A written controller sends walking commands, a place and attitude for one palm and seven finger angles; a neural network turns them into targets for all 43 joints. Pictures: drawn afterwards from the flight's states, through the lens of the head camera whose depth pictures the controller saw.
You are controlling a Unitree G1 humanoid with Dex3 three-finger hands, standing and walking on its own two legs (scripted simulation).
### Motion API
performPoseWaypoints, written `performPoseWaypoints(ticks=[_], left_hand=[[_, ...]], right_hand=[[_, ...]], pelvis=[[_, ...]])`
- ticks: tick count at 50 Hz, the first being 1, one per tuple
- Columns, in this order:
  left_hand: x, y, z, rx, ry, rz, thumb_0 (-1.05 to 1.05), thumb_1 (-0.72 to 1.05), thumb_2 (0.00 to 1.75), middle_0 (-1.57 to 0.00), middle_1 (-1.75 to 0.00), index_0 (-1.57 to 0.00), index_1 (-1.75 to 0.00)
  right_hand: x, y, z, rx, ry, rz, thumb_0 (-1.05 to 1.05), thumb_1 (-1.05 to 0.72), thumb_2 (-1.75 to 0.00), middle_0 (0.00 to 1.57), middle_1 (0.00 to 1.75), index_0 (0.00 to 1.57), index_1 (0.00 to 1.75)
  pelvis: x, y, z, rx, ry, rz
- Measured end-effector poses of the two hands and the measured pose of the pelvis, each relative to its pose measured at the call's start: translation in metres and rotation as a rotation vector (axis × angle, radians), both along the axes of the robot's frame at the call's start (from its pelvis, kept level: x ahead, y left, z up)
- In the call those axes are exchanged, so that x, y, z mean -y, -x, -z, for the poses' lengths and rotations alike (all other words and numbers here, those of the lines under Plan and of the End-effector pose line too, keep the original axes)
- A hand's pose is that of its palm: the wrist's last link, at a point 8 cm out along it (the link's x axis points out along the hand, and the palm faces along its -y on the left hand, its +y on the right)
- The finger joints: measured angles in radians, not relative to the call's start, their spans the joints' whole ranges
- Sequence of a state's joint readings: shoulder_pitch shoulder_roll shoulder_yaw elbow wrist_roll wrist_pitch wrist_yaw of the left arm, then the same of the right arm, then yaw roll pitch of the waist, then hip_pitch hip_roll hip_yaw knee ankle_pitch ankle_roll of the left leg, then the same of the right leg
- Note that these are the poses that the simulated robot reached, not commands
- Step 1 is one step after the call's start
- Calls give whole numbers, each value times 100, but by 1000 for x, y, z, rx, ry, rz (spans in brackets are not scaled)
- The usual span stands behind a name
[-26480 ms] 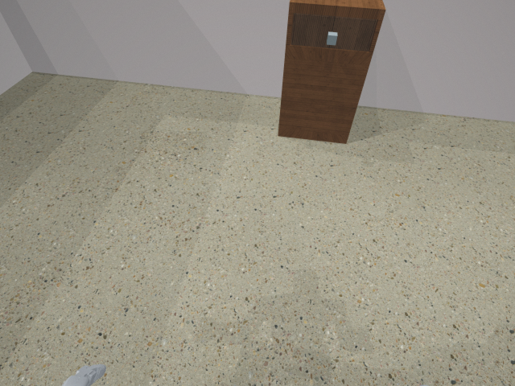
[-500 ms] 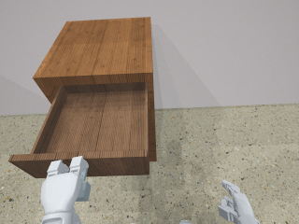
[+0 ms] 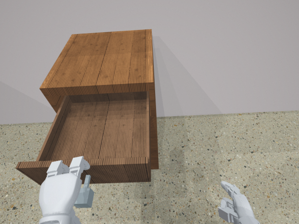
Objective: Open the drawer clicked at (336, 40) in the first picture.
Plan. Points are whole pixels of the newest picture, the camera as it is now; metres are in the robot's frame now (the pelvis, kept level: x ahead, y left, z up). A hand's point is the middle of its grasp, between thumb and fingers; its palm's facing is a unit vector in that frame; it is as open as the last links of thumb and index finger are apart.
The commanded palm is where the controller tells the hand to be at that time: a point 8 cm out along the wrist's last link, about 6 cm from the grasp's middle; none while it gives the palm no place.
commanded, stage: lift the hand off the handle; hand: left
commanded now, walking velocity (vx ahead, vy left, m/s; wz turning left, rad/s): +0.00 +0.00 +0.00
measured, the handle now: (85, 190) +0.22 +0.23 -0.08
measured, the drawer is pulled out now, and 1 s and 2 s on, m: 0.30 0.30 0.30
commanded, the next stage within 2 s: draw the hand back to the body in 1.10 s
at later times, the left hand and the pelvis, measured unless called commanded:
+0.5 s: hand (66, 186) +0.20 +0.23 +0.04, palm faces +0.05 -0.10 -0.99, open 13.9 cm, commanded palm +0.16 +0.23 +0.10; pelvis +0.01 +0.00 +0.02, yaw -1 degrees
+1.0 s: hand (61, 182) +0.19 +0.22 +0.08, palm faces +0.08 -0.13 -0.99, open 13.9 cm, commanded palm +0.16 +0.22 +0.13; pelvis +0.01 +0.00 +0.02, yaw -1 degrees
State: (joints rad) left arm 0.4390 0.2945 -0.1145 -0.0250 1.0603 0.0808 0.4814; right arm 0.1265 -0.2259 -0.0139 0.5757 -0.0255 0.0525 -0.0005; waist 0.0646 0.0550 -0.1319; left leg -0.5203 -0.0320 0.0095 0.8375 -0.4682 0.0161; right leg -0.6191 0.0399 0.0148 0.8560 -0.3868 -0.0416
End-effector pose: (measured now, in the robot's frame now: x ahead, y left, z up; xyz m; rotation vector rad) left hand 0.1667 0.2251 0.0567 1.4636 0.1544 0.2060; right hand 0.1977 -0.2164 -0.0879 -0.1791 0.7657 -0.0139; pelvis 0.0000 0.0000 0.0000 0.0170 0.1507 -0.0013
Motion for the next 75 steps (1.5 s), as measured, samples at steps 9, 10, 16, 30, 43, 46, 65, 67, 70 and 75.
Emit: performPoseWaypoints(ticks=[9, 10, 16, 30, 43, 46, 65, 67, 70, 75], left_hand=[[-4, -2, -12, -7, -6, -19, 0, -49, 30, -32, -120, -32, -120], [-4, -3, -13, -7, -3, -19, 0, -49, 30, -32, -120, -32, -120], [-1, -6, -22, -8, 6, 4, 0, -49, 30, -32, -120, -32, -120], [-6, 0, -42, 0, 20, 5, 0, -49, 30, -32, -120, -32, -120], [-7, 2, -63, 43, 12, 20, 0, -49, 30, -32, -120, -32, -120], [-6, 0, -67, 46, 26, 20, 0, -49, 30, -32, -120, -32, -120], [-6, 0, -74, 13, 32, 52, 0, -49, 30, -32, -120, -32, -120], [-6, 0, -79, 30, 24, 64, 0, -49, 30, -32, -120, -32, -120], [-10, 1, -88, 50, 10, 65, 0, -49, 30, -32, -120, -32, -120], [-20, 4, -95, 44, 1, 29, 0, -49, 30, -32, -120, -32, -120]], right_hand=[[1, -3, -6, 4, -5, -4, 1, -90, -90, 20, 30, 20, 30], [1, -4, -7, 6, -5, -4, 1, -90, -90, 20, 30, 20, 30], [3, -5, -11, 11, 0, -4, 1, -91, -90, 20, 30, 20, 30], [3, -9, -20, 26, -11, -2, 1, -91, -90, 20, 30, 20, 29], [-13, -14, -24, 39, -41, -34, 1, -91, -90, 20, 30, 20, 29], [-16, -14, -25, 41, -51, -38, 1, -91, -90, 20, 30, 20, 29], [-19, -17, -32, 36, -38, -66, 1, -91, -90, 20, 30, 20, 29], [-18, -17, -33, 37, -39, -60, 1, -91, -90, 20, 30, 20, 29], [-17, -17, -34, 42, -45, -51, 1, -91, -90, 20, 30, 20, 29], [-17, -19, -35, 42, -50, -46, 1, -91, -90, 20, 30, 20, 29]], pelvis=[[3, 0, -6, 23, -3, 1], [4, -1, -7, 25, -3, 1], [5, -2, -10, 36, -3, 2], [2, -7, -17, 56, 2, 9], [-2, -6, -20, 79, 7, 6], [-3, -7, -22, 86, 7, 6], [-4, -7, -28, 102, 13, 6], [-5, -9, -28, 103, 14, 10], [-5, -11, -28, 105, 16, 13], [-7, -11, -30, 112, 17, 11]])
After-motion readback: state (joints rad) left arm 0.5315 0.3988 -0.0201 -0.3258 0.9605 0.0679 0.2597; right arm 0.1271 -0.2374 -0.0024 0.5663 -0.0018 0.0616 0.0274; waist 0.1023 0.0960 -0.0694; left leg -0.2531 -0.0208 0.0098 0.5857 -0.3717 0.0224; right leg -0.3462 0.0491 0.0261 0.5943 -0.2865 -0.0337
